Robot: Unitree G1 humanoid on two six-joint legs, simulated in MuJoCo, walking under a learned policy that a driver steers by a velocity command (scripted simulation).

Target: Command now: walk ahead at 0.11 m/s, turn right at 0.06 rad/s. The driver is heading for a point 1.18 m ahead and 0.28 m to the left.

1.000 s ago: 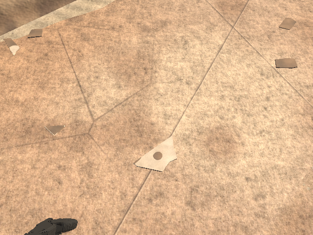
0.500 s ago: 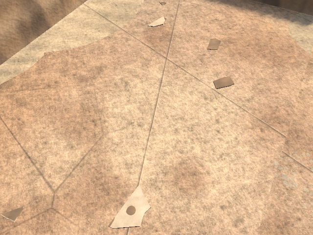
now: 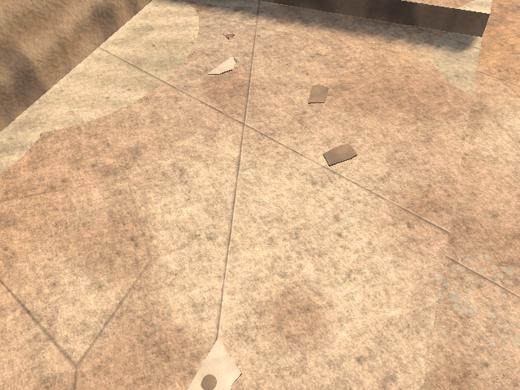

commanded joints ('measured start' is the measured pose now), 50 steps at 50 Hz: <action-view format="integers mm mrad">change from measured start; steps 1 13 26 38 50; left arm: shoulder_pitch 50 46 -77 -133 53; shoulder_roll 169 193 127 191 176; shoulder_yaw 52 69 55 81 76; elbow -40 -16 -72 -107 73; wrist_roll -13 -46 -35 -44 -27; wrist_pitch -16 -37 -90 -108 -126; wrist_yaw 14 -16 -30 -61 -40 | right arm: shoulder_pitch -29 118 211 262 90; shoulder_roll -108 -136 -163 -242 -127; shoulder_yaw -34 -53 -36 -60 -38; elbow -43 27 24 92 -28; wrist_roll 12 30 12 18 17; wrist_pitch -26 -85 -86 -57 -74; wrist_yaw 0 67 37 16 34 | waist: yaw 44 -54 -36 60 -15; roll -132 -92 43 118 -67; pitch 19 -13 68 -36 14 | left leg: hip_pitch -82 205 266 416 -345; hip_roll -13 -11 198 231 162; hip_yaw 10 77 -150 -61 -67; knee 31 14 -348 -59 607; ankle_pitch -171 0 293 1014 -9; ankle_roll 23 50 188 131 -18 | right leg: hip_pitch -9 -168 -611 -183 -23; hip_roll -157 -169 -131 19 -248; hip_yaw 227 173 -23 -105 165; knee -218 -162 442 29 -372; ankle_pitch -390 -226 204 211 276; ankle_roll -86 -124 41 -80 -247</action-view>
